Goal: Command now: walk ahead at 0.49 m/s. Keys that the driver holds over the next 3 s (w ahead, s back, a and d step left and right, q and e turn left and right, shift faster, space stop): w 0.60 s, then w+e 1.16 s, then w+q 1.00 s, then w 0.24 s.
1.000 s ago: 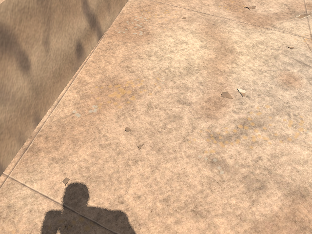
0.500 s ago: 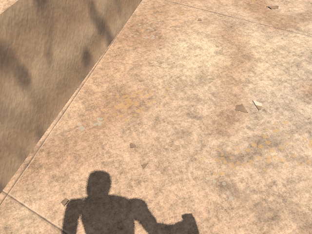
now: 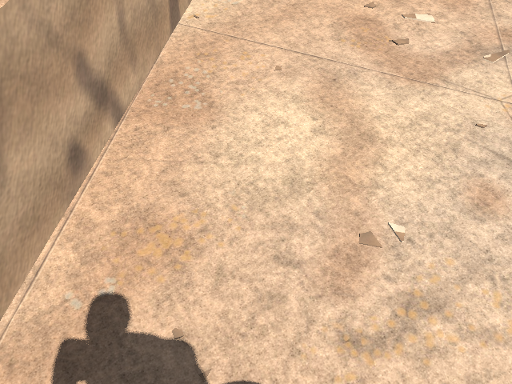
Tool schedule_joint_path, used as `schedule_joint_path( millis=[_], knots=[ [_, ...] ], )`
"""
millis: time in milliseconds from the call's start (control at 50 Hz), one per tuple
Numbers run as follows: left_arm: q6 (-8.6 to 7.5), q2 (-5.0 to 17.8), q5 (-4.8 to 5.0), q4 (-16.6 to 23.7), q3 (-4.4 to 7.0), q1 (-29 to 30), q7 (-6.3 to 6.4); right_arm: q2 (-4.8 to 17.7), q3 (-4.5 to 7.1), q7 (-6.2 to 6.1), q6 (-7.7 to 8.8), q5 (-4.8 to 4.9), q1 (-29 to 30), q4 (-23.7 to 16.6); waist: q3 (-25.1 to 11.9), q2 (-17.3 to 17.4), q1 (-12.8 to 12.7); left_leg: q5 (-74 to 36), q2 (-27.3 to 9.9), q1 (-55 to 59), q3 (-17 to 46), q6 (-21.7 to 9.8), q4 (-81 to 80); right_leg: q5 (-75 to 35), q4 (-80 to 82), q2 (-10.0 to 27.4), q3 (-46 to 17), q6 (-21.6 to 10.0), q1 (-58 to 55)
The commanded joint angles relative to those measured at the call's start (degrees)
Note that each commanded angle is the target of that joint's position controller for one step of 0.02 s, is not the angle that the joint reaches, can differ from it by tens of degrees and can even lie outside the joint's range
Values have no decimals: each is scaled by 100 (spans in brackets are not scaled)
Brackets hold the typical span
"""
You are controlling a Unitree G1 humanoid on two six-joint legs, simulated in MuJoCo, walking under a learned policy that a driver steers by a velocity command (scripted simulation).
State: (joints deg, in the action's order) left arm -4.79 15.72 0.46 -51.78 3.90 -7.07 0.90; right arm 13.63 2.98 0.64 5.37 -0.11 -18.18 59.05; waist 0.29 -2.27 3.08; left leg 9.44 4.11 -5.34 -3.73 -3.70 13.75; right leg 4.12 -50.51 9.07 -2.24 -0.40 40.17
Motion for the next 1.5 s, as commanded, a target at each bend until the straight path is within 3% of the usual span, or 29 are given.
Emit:
schedule_joint_path(
  millis=[20, 160, 220, 240, 260, 280, 300, 340, 440, 560, 660, 720, 760, 780, 800, 820, 840, 900, 940, 1060, 1180, 1240, 1280, 1300, 1320, 1340, 1360, 1420, 1500],
  knots=[
    [-55, 151, 0, 321, -11, 315, -61, 916, 146, -97, 82, 57, 235, -369, 323, 472, -124, -781, -1371, -669, 677, -831, -859, -990, 1096, -149, 196, 60, -463],
    [-115, 379, 77, 679, -28, 938, -286, 1088, 230, -133, -121, 133, -337, -127, 361, 579, -76, -1265, -1948, 781, 810, -625, -127, -209, 2087, -413, 206, -228, -532],
    [-137, 1027, 29, 132, 287, -1093, -245, 891, 144, -141, -214, 67, -138, -272, -966, 445, -1037, -2803, -1374, 122, 285, -245, 2421, -101, 2066, -532, 261, -687, -3475],
    [-103, 1609, -86, -20, 423, -1834, -214, 332, -21, -107, -136, 10, -718, -399, -1833, -753, -894, -798, -568, -2036, -29, 144, 4693, 563, 2253, 899, -2085, -1459, -5682],
    [-81, 1374, -18, -53, 341, -1958, -243, 247, -76, -69, 17, 62, -767, -328, -2305, -1432, -909, 2268, -43, -3175, 650, 228, 5855, 1243, 3270, 1426, -4067, -1880, -6298],
    [-101, 989, 25, 10, 207, -1563, -243, 811, 70, -32, 129, 221, -315, -425, -1611, -970, -905, 2135, -426, -3798, 1008, 103, 6379, 1558, 3336, 1247, -3491, -1603, -5828],
    [-109, 775, 2, 145, 144, -1110, -223, 891, 78, -30, 187, 282, 140, -548, -999, -599, -813, 1639, -739, -3893, 853, 7, 6305, 1219, 3392, 1037, -2619, -1400, -5027],
    [-149, 454, -114, 232, 42, -483, -250, 818, 141, -102, 116, 156, 380, -557, -368, -180, -441, 857, -1186, -3330, 782, -6, 5534, 310, 3749, 610, -1567, -1202, -3593],
    [-195, 628, -87, 43, 87, -741, -191, 518, 133, -127, -121, 62, 558, -649, -25, -72, -235, 23, -1323, -3317, 713, 206, 4414, -489, 4317, 440, -775, -1326, -3079],
    [-117, 696, -8, -158, 95, -1249, -53, 353, 70, -36, -56, 66, 1728, -995, 256, -95, -557, -1567, -1056, -3231, 413, 332, 2396, -500, 4467, 147, -69, -1073, -3271],
    [15, 726, 61, -418, 137, -1733, -26, 429, 38, 99, 29, 112, 2437, -1306, 512, -99, -710, -1206, -894, -3343, 485, 219, 1630, -662, 4054, 478, -287, -1060, -4094],
    [97, 882, 81, -371, 206, -1531, 9, 714, 138, 142, 124, 122, 2010, -1266, 231, -279, -349, -652, -678, -2463, 416, 81, 1367, -1512, 3457, 587, -503, -919, -4270],
    [120, 662, 34, -240, 117, -1341, 6, 1204, 382, 66, 160, 57, 368, -821, -856, -171, 413, -766, -763, 52, 466, -236, 1505, -2113, 1596, 30, -173, -616, -3457],
    [62, 154, -36, -81, -27, -1757, -16, 1738, 519, 8, 143, -61, -498, -687, -1838, 812, 424, -443, -2203, 2377, 2294, -849, 1571, -199, -560, -703, 235, -233, -1467],
    [-43, -108, 47, -116, -116, -2103, -33, 1611, 458, 33, 95, -24, -643, -647, -2494, 1884, 313, 403, -2925, 3076, 4266, -1286, 711, 3067, -1839, -1185, -220, -110, -274],
    [-90, 532, 205, -78, 62, -1626, -35, 1124, 324, 13, 87, 28, -371, -685, -1764, 1371, 374, 982, -2689, 2492, 3798, -1005, 494, 2888, -2407, -834, -568, -168, 240],
    [-97, 653, 254, 60, 105, -1226, -17, 904, 256, -10, 87, 51, 95, -770, -1020, 1113, 272, 905, -2557, 1638, 2976, -771, 336, 2343, -2413, -556, -384, -231, 442],
    [85, 359, 164, 74, 171, -1196, 23, 504, 150, 11, 129, -76, 890, -789, -217, 957, -254, 232, -2053, -226, 1523, -537, -325, 1319, -1823, -46, -357, -250, -416],
    [224, 156, 173, 152, 164, -1190, 12, 553, 183, -13, 158, -77, 944, -733, -36, 876, -375, -197, -2005, -537, 967, -592, -570, 1097, -1657, 29, -316, -222, -446],
    [251, 125, 80, 529, 160, -409, -105, 851, 272, -175, 128, -95, 699, -636, 230, 531, -287, -1095, -1863, -274, -182, -557, -722, -445, -85, -43, -180, -89, -26],
    [247, 61, 69, 1062, 50, 690, -343, 1107, 362, -226, -59, 51, 141, -553, 566, 406, 82, -1564, -2130, 755, -705, -455, -439, -330, 1148, -230, 410, -269, 129],
    [276, 300, 79, 1221, 148, 516, -422, 1315, 430, -237, -187, 128, 248, -625, 275, 656, -200, -3784, -2206, 1151, -941, -283, 436, 499, 1292, -644, 821, -549, -544],
    [287, 719, 120, 988, 387, -698, -399, 1419, 447, -246, -278, 178, 452, -703, -406, 688, -940, -4919, -1992, 887, -1142, -73, 2214, 533, 1671, -1167, 1073, -873, -2232],
    [322, 1173, 123, 736, 611, -1650, -287, 1305, 397, -251, -258, 110, 413, -772, -922, 311, -1344, -3693, -1766, -277, -1161, 205, 3819, 352, 1900, -1029, 452, -1134, -3959],
    [320, 1825, 162, 687, 711, -1638, -208, 388, 142, -189, -129, -144, 31, -1079, -1165, -1267, -700, 1580, -690, -2844, -904, 564, 5876, 804, 2289, 409, -2505, -1989, -5691],
    [213, 1623, 60, 918, 592, -1806, -254, 591, 111, -104, 153, 78, 310, -1250, -2140, -889, -857, 2597, -197, -3733, 615, 548, 6811, 1587, 3300, 1090, -4714, -2589, -6365],
    [130, 1198, 6, 877, 472, -1688, -274, 895, 191, -43, 312, 310, 952, -1415, -1496, -443, -1026, 2077, -506, -4345, 865, 379, 6811, 1214, 3471, 954, -4013, -2230, -6122],
    [45, 601, -4, 1124, 279, -600, -235, 990, 263, -99, 328, 59, 918, -1276, -529, 145, -351, 1046, -1128, -3372, 904, 270, 5464, -302, 3494, 295, -2170, -1712, -3846],
    [18, 839, 26, 1164, 310, -712, -99, 755, 243, -111, 71, -69, 1099, -1432, -257, 175, -204, 480, -1073, -3010, 731, 588, 4309, -992, 3797, 55, -1589, -1706, -2914]
  ],
)
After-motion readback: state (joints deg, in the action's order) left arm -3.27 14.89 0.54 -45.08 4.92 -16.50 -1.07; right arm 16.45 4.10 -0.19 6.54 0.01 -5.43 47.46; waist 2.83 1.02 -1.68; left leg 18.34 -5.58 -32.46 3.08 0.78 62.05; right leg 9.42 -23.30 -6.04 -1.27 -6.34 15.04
